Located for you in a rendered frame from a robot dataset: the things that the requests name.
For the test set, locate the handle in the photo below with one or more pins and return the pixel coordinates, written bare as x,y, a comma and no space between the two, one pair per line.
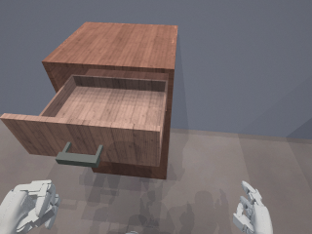
77,159

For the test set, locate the robot right hand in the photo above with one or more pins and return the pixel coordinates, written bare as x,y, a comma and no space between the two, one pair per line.
257,219

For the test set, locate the cabinet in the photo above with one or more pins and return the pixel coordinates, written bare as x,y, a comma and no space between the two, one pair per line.
122,50

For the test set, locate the robot left hand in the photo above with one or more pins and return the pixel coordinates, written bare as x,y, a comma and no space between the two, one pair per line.
28,206

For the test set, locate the drawer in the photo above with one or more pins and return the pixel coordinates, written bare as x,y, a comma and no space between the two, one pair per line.
125,115

